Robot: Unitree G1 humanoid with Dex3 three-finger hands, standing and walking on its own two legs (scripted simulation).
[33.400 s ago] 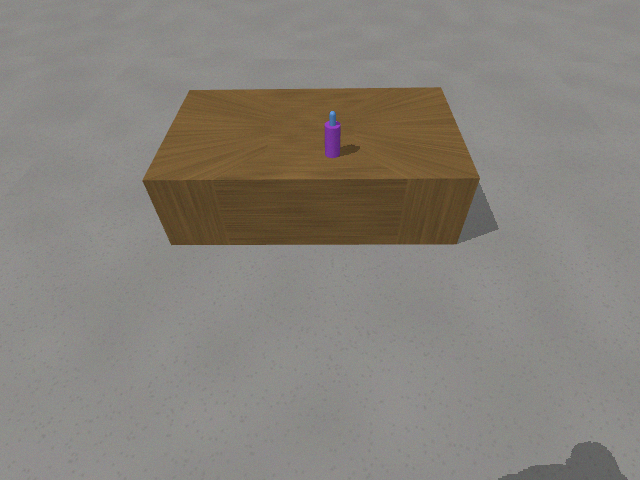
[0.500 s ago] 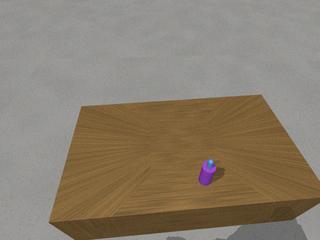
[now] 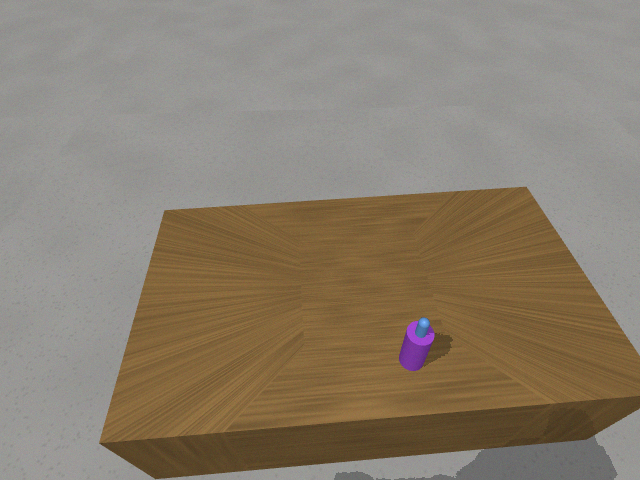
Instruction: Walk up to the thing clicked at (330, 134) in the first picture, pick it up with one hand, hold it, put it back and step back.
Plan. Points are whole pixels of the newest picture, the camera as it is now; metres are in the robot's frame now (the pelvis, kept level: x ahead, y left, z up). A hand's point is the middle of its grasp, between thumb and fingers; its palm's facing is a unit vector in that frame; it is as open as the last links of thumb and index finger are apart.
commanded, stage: step back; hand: right
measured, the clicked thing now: (417, 341) +0.48 -0.19 -0.33
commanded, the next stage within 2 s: none
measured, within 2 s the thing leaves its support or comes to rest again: neither
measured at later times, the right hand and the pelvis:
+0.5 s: hand out of the picture -0.02 -0.26 -0.17, palm faces -0.05 +0.90 -0.43, open 7.4 cm; pelvis -0.09 +0.02 -0.03, yaw +0 degrees
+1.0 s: hand out of the picture -0.11 -0.26 -0.17, palm faces +0.05 +0.92 -0.38, open 7.4 cm; pelvis -0.20 +0.02 -0.02, yaw -4 degrees
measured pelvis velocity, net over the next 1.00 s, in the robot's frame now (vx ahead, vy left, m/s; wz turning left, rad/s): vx -0.20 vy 0.02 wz -0.07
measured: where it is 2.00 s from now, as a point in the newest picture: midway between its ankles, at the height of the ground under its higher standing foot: outside the picture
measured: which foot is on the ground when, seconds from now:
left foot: down 0.00-0.24, up 0.26-0.44, down 0.46-0.86, up 0.88-1.00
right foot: down 0.00-0.48, up 0.50-0.82, down 0.84-1.00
